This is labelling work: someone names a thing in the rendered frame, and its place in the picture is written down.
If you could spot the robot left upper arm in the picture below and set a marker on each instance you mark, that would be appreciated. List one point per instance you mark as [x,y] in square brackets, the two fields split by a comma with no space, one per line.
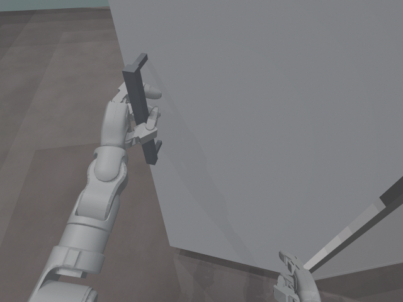
[56,291]

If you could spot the left robot hand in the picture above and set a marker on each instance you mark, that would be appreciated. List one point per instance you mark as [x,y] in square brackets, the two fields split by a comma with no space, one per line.
[117,117]

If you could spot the left robot forearm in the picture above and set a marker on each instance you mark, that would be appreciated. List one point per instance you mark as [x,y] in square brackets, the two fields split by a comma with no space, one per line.
[81,247]

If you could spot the right robot hand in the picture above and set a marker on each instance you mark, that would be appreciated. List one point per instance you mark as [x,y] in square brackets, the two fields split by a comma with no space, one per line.
[301,287]

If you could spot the fridge door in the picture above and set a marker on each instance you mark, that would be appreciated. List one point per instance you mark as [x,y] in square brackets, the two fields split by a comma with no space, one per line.
[281,120]

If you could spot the handle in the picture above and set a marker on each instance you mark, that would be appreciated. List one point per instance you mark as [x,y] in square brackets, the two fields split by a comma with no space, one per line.
[135,89]

